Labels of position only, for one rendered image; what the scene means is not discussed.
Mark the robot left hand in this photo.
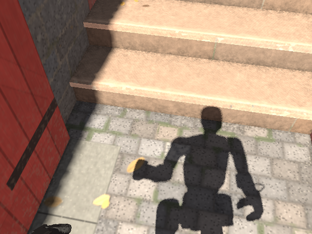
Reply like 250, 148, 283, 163
31, 223, 72, 234

